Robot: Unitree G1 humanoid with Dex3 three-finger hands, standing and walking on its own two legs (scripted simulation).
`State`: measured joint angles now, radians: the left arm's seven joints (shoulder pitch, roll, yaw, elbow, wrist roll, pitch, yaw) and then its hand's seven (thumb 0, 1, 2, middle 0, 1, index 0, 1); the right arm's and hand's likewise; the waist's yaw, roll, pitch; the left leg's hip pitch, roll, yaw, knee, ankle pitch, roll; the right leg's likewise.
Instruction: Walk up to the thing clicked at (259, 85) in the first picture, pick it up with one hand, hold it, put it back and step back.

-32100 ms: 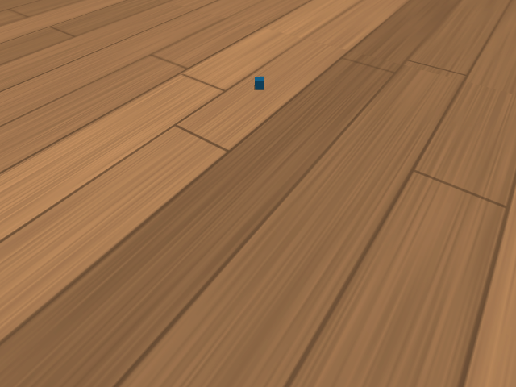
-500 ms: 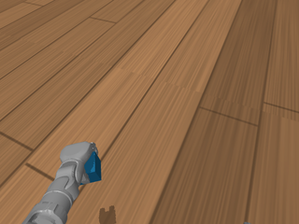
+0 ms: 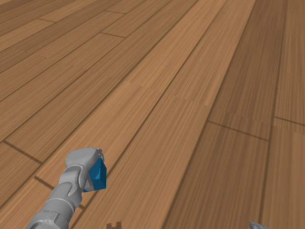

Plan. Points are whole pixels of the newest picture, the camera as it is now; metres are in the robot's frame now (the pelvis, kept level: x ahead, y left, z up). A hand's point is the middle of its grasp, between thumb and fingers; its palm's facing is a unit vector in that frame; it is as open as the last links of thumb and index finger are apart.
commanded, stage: hold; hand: left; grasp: from above
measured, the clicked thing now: (92, 175) +0.32 +0.23 -0.10
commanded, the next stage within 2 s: crouch in 1.42 s
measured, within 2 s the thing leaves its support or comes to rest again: neither
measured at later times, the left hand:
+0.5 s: hand (87, 177) +0.29 +0.22 -0.04, palm faces -0.45 -0.09 -0.89, open 9.8 cm
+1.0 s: hand (84, 178) +0.28 +0.22 -0.02, palm faces -0.44 -0.09 -0.89, open 9.8 cm
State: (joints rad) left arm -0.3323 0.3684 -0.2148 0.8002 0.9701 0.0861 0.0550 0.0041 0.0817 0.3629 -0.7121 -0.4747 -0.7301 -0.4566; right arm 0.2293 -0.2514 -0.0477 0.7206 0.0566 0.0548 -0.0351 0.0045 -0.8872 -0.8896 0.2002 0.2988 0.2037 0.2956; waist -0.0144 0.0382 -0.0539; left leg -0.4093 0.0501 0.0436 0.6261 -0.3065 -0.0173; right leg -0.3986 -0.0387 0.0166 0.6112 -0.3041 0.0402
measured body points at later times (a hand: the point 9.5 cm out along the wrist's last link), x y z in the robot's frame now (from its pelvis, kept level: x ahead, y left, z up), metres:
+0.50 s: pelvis -0.01 -0.01 +0.01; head +0.00 -0.03 +0.46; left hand +0.31 +0.22 +0.01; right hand +0.12 -0.26 -0.11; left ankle +0.01 +0.13 -0.73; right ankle +0.00 -0.15 -0.73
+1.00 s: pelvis -0.01 -0.01 +0.01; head -0.01 -0.03 +0.46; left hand +0.30 +0.22 +0.03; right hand +0.14 -0.25 -0.10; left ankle +0.01 +0.13 -0.73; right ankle +0.00 -0.15 -0.73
